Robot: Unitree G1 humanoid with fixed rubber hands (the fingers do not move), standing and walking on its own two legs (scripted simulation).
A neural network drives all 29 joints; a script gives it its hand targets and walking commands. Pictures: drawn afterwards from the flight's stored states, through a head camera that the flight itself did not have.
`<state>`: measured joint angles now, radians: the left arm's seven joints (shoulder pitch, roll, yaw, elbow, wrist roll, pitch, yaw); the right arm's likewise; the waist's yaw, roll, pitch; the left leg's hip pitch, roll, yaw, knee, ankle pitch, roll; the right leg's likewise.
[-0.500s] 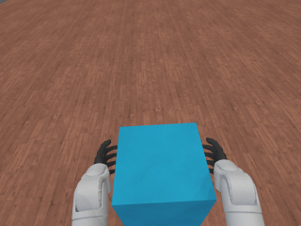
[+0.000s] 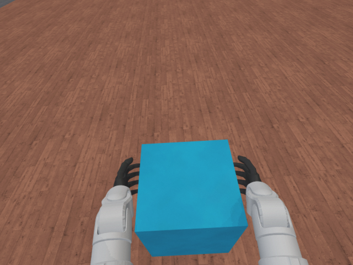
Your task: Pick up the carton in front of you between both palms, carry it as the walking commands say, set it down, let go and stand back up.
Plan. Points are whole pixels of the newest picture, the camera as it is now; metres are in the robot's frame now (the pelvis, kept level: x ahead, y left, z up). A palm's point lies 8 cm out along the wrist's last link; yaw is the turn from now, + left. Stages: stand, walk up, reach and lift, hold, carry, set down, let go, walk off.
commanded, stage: carry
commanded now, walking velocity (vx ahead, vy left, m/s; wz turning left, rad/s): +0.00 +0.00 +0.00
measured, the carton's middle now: (187, 201) +0.30 +0.00 -0.04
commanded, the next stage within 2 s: hold in 0.70 s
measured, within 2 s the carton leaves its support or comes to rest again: neither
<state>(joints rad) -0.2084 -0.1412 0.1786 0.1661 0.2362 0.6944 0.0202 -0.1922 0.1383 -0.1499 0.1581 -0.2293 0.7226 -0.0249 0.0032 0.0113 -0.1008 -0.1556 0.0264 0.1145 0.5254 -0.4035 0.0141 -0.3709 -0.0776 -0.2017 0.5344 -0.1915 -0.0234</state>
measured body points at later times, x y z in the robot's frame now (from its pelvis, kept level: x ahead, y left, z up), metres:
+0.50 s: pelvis -0.02 +0.00 +0.00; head -0.04 +0.00 +0.45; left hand +0.28 +0.16 +0.04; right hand +0.28 -0.14 +0.03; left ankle -0.08 +0.10 -0.73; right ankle +0.05 -0.11 -0.73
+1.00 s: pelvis -0.04 +0.00 +0.01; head -0.05 -0.02 +0.46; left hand +0.23 +0.19 +0.04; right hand +0.27 -0.11 +0.03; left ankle -0.08 +0.10 -0.73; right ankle +0.05 -0.12 -0.73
